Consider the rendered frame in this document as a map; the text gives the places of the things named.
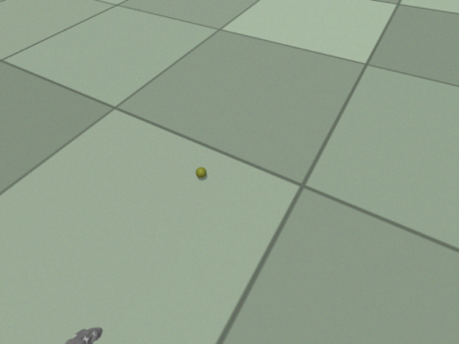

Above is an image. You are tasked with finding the ball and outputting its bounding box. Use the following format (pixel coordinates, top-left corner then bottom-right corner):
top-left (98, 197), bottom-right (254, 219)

top-left (196, 167), bottom-right (207, 178)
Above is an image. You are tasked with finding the left robot hand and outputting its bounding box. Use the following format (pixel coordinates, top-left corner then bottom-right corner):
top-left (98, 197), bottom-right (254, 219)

top-left (65, 328), bottom-right (103, 344)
